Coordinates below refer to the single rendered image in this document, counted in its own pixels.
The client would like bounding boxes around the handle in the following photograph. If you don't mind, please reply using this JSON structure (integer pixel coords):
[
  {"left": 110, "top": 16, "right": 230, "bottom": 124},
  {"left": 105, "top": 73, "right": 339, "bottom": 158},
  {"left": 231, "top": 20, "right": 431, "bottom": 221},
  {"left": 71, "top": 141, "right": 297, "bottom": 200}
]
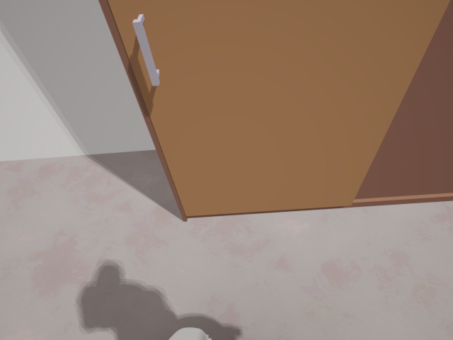
[{"left": 132, "top": 14, "right": 160, "bottom": 86}]

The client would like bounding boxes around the wardrobe door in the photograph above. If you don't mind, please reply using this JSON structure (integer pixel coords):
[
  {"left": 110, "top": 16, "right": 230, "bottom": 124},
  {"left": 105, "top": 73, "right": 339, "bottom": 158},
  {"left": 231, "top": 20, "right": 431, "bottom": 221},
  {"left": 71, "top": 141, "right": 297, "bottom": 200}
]
[
  {"left": 355, "top": 0, "right": 453, "bottom": 199},
  {"left": 108, "top": 0, "right": 450, "bottom": 217}
]

